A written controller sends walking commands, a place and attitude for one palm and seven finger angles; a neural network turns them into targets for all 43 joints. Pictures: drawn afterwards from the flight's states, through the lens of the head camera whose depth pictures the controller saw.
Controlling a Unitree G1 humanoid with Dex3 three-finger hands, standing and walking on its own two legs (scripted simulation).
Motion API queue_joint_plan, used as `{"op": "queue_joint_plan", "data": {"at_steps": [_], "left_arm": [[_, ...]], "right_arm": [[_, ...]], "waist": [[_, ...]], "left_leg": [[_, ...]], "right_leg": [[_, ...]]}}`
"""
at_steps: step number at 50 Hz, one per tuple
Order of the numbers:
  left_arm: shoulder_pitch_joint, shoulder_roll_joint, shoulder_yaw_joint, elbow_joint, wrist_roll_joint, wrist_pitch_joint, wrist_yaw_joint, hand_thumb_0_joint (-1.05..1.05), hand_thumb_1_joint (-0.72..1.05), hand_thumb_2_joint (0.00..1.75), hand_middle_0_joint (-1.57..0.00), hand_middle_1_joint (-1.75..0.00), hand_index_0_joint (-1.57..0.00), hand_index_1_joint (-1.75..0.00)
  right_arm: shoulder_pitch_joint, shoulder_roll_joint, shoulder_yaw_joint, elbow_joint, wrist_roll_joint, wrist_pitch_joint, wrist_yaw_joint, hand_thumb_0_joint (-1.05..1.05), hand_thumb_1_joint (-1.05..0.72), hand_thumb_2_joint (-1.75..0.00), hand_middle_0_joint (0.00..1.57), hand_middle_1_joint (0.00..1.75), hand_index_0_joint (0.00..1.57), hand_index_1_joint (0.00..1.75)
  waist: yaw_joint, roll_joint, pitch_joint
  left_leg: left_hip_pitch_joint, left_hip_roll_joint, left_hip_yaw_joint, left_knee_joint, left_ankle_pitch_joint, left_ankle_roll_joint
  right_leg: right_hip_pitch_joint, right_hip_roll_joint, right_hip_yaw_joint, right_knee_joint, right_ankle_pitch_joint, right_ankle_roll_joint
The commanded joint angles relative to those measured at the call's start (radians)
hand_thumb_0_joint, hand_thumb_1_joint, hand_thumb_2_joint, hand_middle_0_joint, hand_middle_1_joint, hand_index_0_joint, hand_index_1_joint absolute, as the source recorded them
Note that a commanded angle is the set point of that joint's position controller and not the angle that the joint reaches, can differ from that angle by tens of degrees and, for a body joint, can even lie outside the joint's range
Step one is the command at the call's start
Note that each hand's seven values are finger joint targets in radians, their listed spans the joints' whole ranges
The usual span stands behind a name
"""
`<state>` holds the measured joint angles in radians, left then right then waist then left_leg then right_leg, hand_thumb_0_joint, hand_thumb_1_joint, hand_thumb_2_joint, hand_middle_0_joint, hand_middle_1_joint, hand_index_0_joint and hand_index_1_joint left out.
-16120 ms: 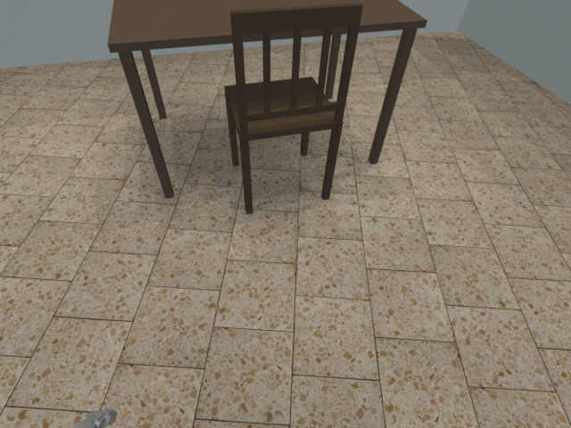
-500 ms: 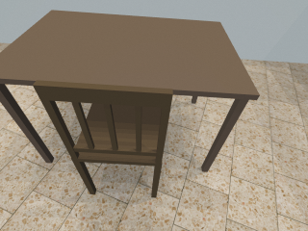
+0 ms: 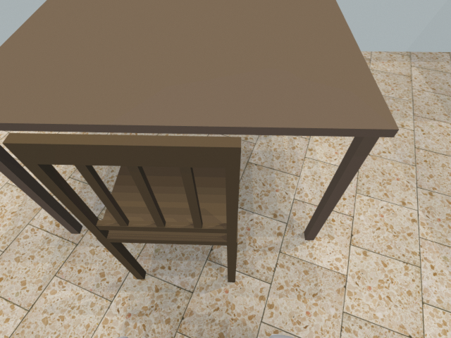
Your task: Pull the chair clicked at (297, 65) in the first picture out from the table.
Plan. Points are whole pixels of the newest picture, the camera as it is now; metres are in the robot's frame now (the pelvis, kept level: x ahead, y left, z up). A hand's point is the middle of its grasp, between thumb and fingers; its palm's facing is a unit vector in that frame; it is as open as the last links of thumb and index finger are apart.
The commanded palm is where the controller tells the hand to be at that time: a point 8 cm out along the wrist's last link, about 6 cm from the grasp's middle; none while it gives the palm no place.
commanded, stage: come to a stop and stand still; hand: left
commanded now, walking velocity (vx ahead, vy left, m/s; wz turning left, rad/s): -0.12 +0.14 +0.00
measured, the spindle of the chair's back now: (149, 198) +0.42 +0.19 -0.08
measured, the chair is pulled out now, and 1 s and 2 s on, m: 0.00 0.00 0.00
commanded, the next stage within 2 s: look again from close up in 0.86 s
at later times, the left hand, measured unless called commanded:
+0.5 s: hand out of the picture -0.03 +0.28 -0.18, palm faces +0.03 -0.96 -0.29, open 7.4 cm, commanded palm none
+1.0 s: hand out of the picture -0.03 +0.25 -0.16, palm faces -0.04 -0.98 -0.22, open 7.3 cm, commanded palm none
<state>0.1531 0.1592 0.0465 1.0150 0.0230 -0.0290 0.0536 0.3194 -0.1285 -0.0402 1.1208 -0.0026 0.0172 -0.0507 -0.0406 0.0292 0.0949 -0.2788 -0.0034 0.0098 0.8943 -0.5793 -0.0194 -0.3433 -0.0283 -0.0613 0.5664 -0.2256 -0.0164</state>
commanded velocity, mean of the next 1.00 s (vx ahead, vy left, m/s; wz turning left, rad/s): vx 0.00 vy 0.01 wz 0.00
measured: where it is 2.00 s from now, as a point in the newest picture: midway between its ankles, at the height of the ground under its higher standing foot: outside the picture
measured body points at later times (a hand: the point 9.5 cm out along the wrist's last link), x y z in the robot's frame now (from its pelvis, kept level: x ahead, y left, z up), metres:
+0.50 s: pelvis -0.05 +0.07 -0.02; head -0.05 +0.07 +0.43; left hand -0.03 +0.33 -0.16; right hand +0.06 -0.17 -0.14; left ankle -0.02 +0.14 -0.73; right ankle +0.03 -0.10 -0.73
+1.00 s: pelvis -0.06 +0.07 +0.01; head -0.05 +0.07 +0.46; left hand -0.02 +0.30 -0.14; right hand -0.05 -0.15 -0.15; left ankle -0.02 +0.14 -0.73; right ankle -0.04 -0.05 -0.73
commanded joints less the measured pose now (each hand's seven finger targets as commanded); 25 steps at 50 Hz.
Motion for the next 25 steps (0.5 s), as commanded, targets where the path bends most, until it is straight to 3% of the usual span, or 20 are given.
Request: {"op": "queue_joint_plan", "data": {"at_steps": [1, 4, 6, 8, 9, 10, 11, 12, 13, 15, 17, 19, 21, 22, 23, 24, 25], "left_arm": [[0.117, 0.167, 0.044, -0.032, 0.015, 0.019, 0.013, 0.0, 0.9, 0.9, -0.2, -0.3, -0.2, -0.3], [0.103, 0.19, 0.051, -0.049, 0.02, 0.028, 0.008, 0.0, 0.9, 0.9, -0.2, -0.3, -0.2, -0.3], [0.079, 0.193, 0.057, -0.069, 0.025, 0.035, 0.005, 0.0, 0.9, 0.9, -0.2, -0.3, -0.2, -0.3], [0.051, 0.194, 0.051, -0.083, 0.02, 0.044, -0.001, 0.0, 0.9, 0.9, -0.2, -0.3, -0.2, -0.3], [-0.029, 0.261, -0.003, -0.14, -0.014, 0.031, 0.006, 0.0, 0.9, 0.9, -0.2, -0.3, -0.2, -0.3], [0.055, 0.179, 0.0, -0.187, -0.01, 0.062, 0.007, 0.0, 0.9, 0.9, -0.2, -0.3, -0.2, -0.3], [0.077, 0.15, -0.001, -0.181, 0.0, 0.07, 0.003, 0.0, 0.9, 0.9, -0.2, -0.3, -0.2, -0.3], [0.129, 0.149, -0.004, -0.173, -0.003, 0.058, -0.01, 0.0, 0.9, 0.9, -0.2, -0.3, -0.2, -0.3], [0.169, 0.144, -0.011, -0.155, 0.005, 0.065, -0.013, 0.0, 0.9, 0.9, -0.2, -0.3, -0.2, -0.3], [0.224, 0.166, -0.011, -0.149, 0.013, 0.068, -0.016, 0.0, 0.9, 0.9, -0.2, -0.3, -0.2, -0.3], [0.206, 0.187, -0.009, -0.163, 0.017, 0.056, -0.013, 0.0, 0.9, 0.9, -0.2, -0.3, -0.2, -0.3], [0.137, 0.21, -0.004, -0.192, 0.014, 0.051, -0.012, 0.0, 0.9, 0.9, -0.2, -0.3, -0.2, -0.3], [0.076, 0.224, 0.009, -0.219, 0.012, 0.054, -0.004, 0.0, 0.9, 0.9, -0.2, -0.3, -0.2, -0.3], [0.057, 0.213, 0.01, -0.226, 0.012, 0.054, -0.001, 0.0, 0.9, 0.9, -0.2, -0.3, -0.2, -0.3], [0.065, 0.192, 0.004, -0.225, 0.012, 0.051, -0.003, 0.0, 0.9, 0.9, -0.2, -0.3, -0.2, -0.3], [0.09, 0.157, -0.005, -0.22, 0.009, 0.051, -0.008, 0.0, 0.9, 0.9, -0.2, -0.3, -0.2, -0.3], [0.133, 0.138, -0.006, -0.201, 0.005, 0.05, -0.009, 0.0, 0.9, 0.9, -0.2, -0.3, -0.2, -0.3]], "right_arm": [[0.09, -0.036, -0.017, -0.039, -0.006, 0.011, 0.007, 0.0, -0.9, -0.9, 0.2, 0.3, 0.2, 0.3], [0.075, -0.047, -0.022, -0.064, -0.008, 0.014, 0.018, 0.0, -0.9, -0.9, 0.2, 0.3, 0.2, 0.3], [0.081, -0.052, -0.022, -0.08, -0.01, 0.009, 0.021, 0.0, -0.9, -0.9, 0.2, 0.3, 0.2, 0.3], [0.118, -0.055, -0.022, -0.075, -0.007, -0.001, 0.024, 0.0, -0.9, -0.9, 0.2, 0.3, 0.2, 0.3], [0.05, -0.199, -0.014, -0.19, -0.029, -0.007, 0.037, 0.0, -0.9, -0.9, 0.2, 0.3, 0.2, 0.3], [-0.099, -0.219, -0.053, -0.261, -0.026, -0.028, 0.033, 0.0, -0.9, -0.9, 0.2, 0.3, 0.2, 0.3], [-0.192, -0.247, -0.063, -0.31, -0.029, -0.02, 0.031, 0.0, -0.9, -0.9, 0.2, 0.3, 0.2, 0.3], [-0.241, -0.254, -0.053, -0.336, -0.032, -0.006, 0.032, 0.0, -0.9, -0.9, 0.2, 0.3, 0.2, 0.3], [-0.287, -0.244, -0.045, -0.338, -0.027, -0.003, 0.04, 0.0, -0.9, -0.9, 0.2, 0.3, 0.2, 0.3], [-0.28, -0.204, -0.03, -0.352, -0.023, 0.008, 0.046, 0.0, -0.9, -0.9, 0.2, 0.3, 0.2, 0.3], [-0.217, -0.183, -0.029, -0.348, -0.019, 0.01, 0.046, 0.0, -0.9, -0.9, 0.2, 0.3, 0.2, 0.3], [-0.117, -0.172, -0.028, -0.335, -0.024, 0.015, 0.047, 0.0, -0.9, -0.9, 0.2, 0.3, 0.2, 0.3], [-0.04, -0.178, -0.042, -0.322, -0.025, 0.015, 0.047, 0.0, -0.9, -0.9, 0.2, 0.3, 0.2, 0.3], [-0.016, -0.181, -0.043, -0.32, -0.026, 0.009, 0.047, 0.0, -0.9, -0.9, 0.2, 0.3, 0.2, 0.3], [-0.011, -0.186, -0.042, -0.321, -0.027, 0.0, 0.048, 0.0, -0.9, -0.9, 0.2, 0.3, 0.2, 0.3], [-0.022, -0.206, -0.04, -0.323, -0.033, -0.009, 0.049, 0.0, -0.9, -0.9, 0.2, 0.3, 0.2, 0.3], [-0.065, -0.239, -0.047, -0.336, -0.033, -0.016, 0.044, 0.0, -0.9, -0.9, 0.2, 0.3, 0.2, 0.3]], "waist": [[0.043, -0.156, -0.122], [0.047, -0.159, -0.141], [0.033, -0.181, -0.138], [0.003, -0.198, -0.15], [-0.043, 0.118, -0.15], [0.039, 0.227, -0.214], [0.055, 0.265, -0.16], [0.094, 0.125, -0.129], [0.109, 0.155, -0.076], [0.106, 0.12, 0.039], [0.068, -0.039, 0.057], [0.011, -0.127, 0.037], [-0.034, -0.149, -0.018], [-0.045, -0.118, -0.031], [-0.042, -0.065, -0.042], [-0.026, 0.085, -0.042], [-0.003, 0.182, -0.054]], "left_leg": [[-0.087, 0.027, -0.014, 0.084, 0.014, -0.02], [-0.045, 0.015, 0.017, 0.012, 0.088, -0.029], [-0.001, 0.014, 0.026, -0.095, 0.138, -0.027], [0.137, -0.003, 0.063, -0.319, 0.282, -0.021], [0.108, 0.051, -0.077, -0.572, 0.445, 0.033], [-0.008, 0.219, -0.195, -0.549, 0.271, 0.082], [-0.136, 0.225, -0.188, -0.567, 0.199, 0.112], [-0.229, 0.178, -0.117, -0.563, 0.091, 0.103], [-0.275, 0.131, -0.121, -0.525, 0.034, 0.085], [-0.34, 0.097, -0.1, -0.49, -0.023, 0.074], [-0.268, 0.035, -0.064, -0.373, 0.003, 0.058], [-0.129, 0.006, -0.055, -0.289, 0.033, 0.057], [-0.007, 0.005, -0.062, -0.204, 0.054, 0.056], [0.026, 0.021, -0.081, -0.244, 0.055, 0.06], [0.001, 0.057, -0.13, -0.359, 0.013, 0.071], [-0.032, 0.136, -0.238, -0.538, -0.078, 0.094], [-0.13, 0.232, -0.371, -0.67, -0.158, 0.127]], "right_leg": [[0.143, -0.301, 0.243, -0.144, 0.737, -0.228], [0.091, -0.28, 0.243, -0.161, 0.542, -0.211], [0.054, -0.262, 0.245, -0.155, 0.401, -0.186], [-0.023, -0.229, 0.226, -0.125, 0.222, -0.128], [0.096, -0.097, 0.145, 0.081, 0.081, -0.046], [0.024, -0.006, 0.026, 0.193, -0.234, 0.015], [0.04, 0.007, 0.028, 0.246, -0.199, -0.001], [0.152, 0.011, 0.0, 0.211, -0.134, 0.006], [0.129, 0.016, 0.003, 0.169, -0.11, 0.008], [0.081, -0.002, 0.042, 0.094, -0.13, -0.007], [-0.044, -0.038, 0.144, -0.039, -0.238, -0.034], [-0.197, -0.101, 0.262, -0.169, -0.432, -0.069], [-0.33, -0.127, 0.244, -0.201, -0.479, -0.065], [-0.349, -0.112, 0.219, -0.16, -0.438, -0.059], [-0.314, -0.064, 0.16, -0.08, -0.375, -0.036], [-0.267, 0.01, 0.067, 0.058, -0.301, -0.008], [-0.171, 0.045, 0.014, 0.215, -0.187, 0.011]]}}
